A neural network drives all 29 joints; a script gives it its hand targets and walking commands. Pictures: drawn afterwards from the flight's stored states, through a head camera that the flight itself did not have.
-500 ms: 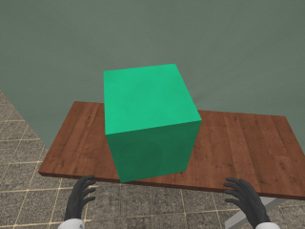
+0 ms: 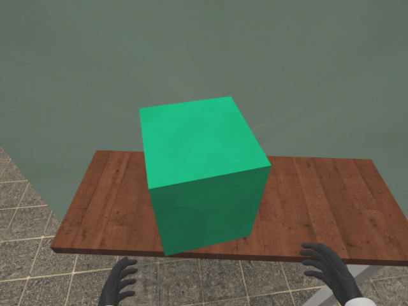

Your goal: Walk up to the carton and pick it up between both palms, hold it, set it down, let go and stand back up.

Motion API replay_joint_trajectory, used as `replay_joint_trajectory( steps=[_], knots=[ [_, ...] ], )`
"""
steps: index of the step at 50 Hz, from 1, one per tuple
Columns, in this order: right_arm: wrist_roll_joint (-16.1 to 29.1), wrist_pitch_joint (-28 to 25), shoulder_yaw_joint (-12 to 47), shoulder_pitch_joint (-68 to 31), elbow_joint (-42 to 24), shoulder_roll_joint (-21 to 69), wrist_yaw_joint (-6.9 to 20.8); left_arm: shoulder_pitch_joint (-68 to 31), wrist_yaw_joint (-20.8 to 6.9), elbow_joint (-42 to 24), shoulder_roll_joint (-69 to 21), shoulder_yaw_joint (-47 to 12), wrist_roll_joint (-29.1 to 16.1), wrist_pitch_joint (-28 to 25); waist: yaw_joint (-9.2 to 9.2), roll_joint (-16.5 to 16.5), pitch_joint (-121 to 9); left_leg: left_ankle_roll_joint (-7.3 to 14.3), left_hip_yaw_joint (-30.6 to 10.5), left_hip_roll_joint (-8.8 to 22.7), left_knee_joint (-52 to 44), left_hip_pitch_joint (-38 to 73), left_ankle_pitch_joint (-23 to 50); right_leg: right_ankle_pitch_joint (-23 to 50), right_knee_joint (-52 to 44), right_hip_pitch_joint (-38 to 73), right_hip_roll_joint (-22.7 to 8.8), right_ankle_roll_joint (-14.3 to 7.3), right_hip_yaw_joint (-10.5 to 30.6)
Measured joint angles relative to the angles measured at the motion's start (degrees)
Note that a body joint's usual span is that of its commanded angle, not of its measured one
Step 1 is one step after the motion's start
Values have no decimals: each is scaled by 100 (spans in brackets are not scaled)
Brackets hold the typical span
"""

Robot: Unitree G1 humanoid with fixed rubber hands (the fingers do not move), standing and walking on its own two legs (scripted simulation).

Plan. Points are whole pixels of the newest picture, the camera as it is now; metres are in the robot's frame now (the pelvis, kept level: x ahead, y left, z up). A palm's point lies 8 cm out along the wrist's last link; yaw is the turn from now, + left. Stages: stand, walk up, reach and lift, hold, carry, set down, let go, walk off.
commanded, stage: set down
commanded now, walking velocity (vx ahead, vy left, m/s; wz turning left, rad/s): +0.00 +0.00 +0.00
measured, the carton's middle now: (198, 176) +0.38 +0.05 +0.04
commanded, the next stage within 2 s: let go in 0.40 s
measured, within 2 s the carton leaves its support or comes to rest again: neither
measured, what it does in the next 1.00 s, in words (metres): stands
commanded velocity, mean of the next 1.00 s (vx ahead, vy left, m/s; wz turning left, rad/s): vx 0.00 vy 0.00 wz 0.00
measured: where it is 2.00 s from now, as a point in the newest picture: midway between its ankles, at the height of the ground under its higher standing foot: outside the picture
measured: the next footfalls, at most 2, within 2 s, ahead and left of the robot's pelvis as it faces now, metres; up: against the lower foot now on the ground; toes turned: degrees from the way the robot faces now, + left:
none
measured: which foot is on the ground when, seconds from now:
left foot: down 0.00-1.00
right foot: down 0.00-1.00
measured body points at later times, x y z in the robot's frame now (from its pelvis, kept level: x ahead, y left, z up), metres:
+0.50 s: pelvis -0.03 +0.02 -0.01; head -0.04 +0.04 +0.44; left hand +0.16 +0.21 -0.10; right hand +0.19 -0.21 -0.02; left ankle +0.00 +0.11 -0.75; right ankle -0.02 -0.12 -0.75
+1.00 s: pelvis -0.04 +0.00 -0.01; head -0.07 +0.02 +0.44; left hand +0.11 +0.22 -0.11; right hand +0.19 -0.21 -0.03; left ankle +0.00 +0.11 -0.75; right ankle -0.02 -0.12 -0.75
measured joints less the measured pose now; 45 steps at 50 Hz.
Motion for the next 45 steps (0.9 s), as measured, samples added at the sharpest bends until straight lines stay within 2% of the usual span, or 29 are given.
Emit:
replay_joint_trajectory(
  steps=[9,21,25,32,45],
  knots=[
    [-340,149,-128,-271,58,84,-17,-257,-97,525,24,55,54,175,-91,30,132,36,37,-22,117,12,-18,-20,132,-3,-21,36,28],
    [-627,251,-224,-829,448,152,-40,-814,-193,1214,8,37,182,443,-211,-29,347,75,100,-50,395,-16,-90,-86,405,-42,-52,58,64],
    [-715,334,-216,-1024,556,201,-155,-949,-285,1346,21,40,194,504,-243,-71,459,118,142,-76,454,36,-97,-109,511,-20,-81,99,91],
    [-755,174,-291,-1172,838,364,-520,-810,-402,1405,85,7,341,238,-230,-80,593,199,228,-158,349,280,-45,-150,605,115,-154,89,166],
    [-849,-156,-367,-1349,1256,431,-531,-575,-407,1866,309,-173,269,-331,-168,42,646,158,186,-58,246,388,65,25,400,274,-71,72,111]
  ],
)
